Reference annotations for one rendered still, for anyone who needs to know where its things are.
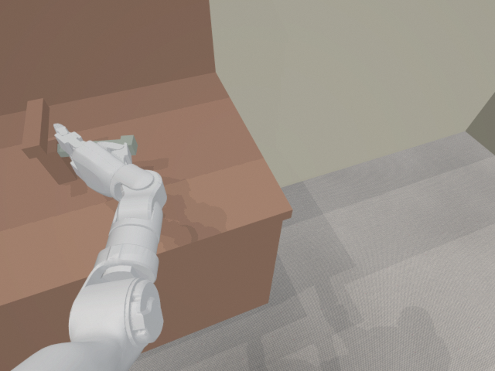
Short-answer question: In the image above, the counter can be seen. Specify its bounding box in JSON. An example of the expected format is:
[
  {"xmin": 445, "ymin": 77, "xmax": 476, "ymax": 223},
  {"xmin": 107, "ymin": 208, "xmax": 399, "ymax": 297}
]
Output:
[{"xmin": 0, "ymin": 0, "xmax": 293, "ymax": 371}]

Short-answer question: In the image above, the robot left hand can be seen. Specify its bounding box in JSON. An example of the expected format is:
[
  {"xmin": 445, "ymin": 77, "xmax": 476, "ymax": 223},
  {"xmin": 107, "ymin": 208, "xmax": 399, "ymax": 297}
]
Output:
[{"xmin": 53, "ymin": 124, "xmax": 132, "ymax": 197}]

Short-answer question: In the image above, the left robot upper arm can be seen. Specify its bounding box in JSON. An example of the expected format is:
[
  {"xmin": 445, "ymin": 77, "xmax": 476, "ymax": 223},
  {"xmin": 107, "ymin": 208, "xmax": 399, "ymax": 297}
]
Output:
[{"xmin": 11, "ymin": 277, "xmax": 163, "ymax": 371}]

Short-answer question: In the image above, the left robot forearm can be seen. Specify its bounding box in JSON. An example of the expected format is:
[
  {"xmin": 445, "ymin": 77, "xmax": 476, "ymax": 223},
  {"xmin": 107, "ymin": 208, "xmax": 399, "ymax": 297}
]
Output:
[{"xmin": 69, "ymin": 164, "xmax": 167, "ymax": 341}]

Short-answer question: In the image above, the tap lever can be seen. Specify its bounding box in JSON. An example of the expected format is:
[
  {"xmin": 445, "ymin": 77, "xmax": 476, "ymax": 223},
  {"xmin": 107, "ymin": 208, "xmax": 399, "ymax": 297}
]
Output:
[{"xmin": 57, "ymin": 135, "xmax": 138, "ymax": 157}]

